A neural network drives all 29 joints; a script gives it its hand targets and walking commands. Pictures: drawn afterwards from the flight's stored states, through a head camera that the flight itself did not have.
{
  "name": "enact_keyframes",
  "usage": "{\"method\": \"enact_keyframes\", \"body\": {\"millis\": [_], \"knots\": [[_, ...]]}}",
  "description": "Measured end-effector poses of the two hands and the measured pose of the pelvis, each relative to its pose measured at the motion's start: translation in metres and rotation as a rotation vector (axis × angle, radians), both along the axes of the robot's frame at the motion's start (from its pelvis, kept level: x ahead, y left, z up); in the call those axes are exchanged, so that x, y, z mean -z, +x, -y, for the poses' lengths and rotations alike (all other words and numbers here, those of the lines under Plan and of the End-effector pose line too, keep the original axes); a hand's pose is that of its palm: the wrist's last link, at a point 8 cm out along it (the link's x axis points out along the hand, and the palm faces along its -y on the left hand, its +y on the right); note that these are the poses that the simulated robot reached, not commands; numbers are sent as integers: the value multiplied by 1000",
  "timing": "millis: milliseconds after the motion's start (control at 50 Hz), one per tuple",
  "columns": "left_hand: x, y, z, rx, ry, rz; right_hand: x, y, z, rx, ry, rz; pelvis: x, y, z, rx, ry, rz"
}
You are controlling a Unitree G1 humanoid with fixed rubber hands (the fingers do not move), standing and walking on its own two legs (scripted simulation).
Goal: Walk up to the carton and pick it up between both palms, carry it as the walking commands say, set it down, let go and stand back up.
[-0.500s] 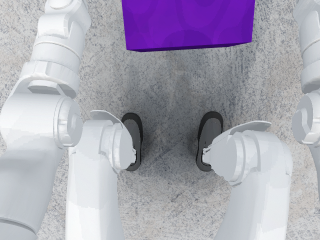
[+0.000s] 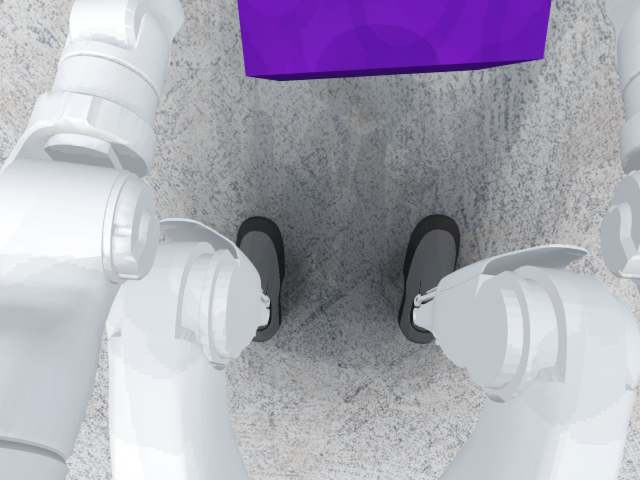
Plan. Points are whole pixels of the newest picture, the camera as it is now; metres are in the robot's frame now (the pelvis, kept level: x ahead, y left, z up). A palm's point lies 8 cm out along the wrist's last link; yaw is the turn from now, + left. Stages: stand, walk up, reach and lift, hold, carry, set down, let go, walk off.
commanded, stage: reach and lift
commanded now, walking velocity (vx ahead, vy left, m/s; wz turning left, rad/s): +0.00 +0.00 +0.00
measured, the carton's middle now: out of the picture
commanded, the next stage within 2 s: none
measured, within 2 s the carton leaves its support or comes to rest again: leaves its support in 1.38 s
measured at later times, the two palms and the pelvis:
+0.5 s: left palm out of the picture +0.55 +0.14 -0.18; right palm out of the picture +0.56 -0.21 -0.19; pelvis -0.01 +0.00 +0.01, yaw +0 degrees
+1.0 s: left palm out of the picture +0.56 +0.14 -0.18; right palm out of the picture +0.56 -0.21 -0.19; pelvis -0.01 +0.00 -0.01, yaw +1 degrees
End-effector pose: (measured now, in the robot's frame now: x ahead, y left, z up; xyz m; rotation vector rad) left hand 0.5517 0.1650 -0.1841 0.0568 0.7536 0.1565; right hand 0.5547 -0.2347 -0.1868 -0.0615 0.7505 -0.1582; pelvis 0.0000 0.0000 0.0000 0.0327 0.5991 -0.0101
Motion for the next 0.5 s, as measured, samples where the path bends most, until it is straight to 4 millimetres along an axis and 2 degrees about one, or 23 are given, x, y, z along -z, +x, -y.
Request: {"method": "enact_keyframes", "body": {"millis": [200,400,500], "knots": [[0,-3,8,10,-8,-9,-2,-1,-7,-8,9,-3,-6,-3,0,-2,1,-1],[0,0,26,30,-17,-2,2,2,-28,-45,31,4,-6,-5,1,-1,4,8],[0,0,26,27,-8,2,2,3,-28,-47,19,6,-7,-5,1,0,6,8]]}}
